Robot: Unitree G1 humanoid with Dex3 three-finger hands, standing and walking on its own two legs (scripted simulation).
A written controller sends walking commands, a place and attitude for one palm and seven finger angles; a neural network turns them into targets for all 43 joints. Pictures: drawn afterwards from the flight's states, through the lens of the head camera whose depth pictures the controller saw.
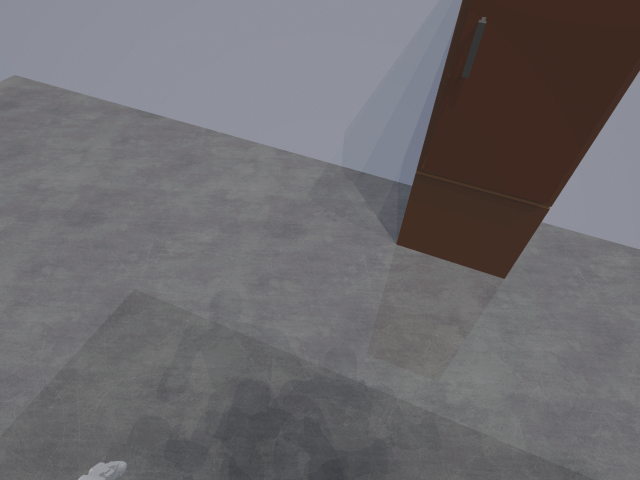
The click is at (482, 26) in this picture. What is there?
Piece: cupboard door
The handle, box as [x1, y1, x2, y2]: [462, 17, 486, 77]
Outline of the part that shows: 485,17 482,17 478,22 462,76 468,77 486,21 484,20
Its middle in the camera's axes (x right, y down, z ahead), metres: +0.40 -0.50 +1.00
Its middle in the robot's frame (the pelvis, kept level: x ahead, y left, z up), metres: +1.11 -0.35 +0.08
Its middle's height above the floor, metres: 0.85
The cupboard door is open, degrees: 0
